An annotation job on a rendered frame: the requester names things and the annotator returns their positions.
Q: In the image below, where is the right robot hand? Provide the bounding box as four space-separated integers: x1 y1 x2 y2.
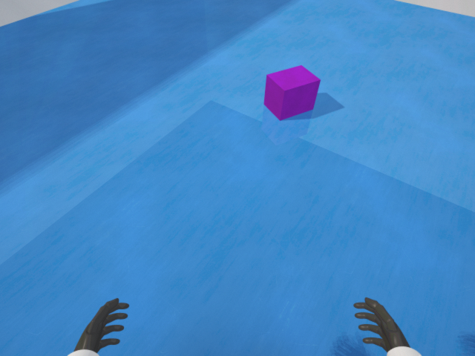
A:
353 297 410 352

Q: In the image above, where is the carton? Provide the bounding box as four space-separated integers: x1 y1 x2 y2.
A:
264 65 321 121

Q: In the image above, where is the left robot hand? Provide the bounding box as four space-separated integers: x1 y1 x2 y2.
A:
74 298 129 353

